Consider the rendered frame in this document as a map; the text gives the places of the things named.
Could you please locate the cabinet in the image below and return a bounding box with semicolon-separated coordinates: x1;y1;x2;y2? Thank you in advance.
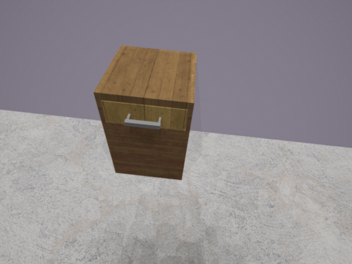
93;45;197;180

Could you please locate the handle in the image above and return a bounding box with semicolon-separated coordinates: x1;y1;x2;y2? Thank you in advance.
124;114;161;130

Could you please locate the drawer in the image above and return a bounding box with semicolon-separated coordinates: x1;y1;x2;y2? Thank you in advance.
101;100;188;130

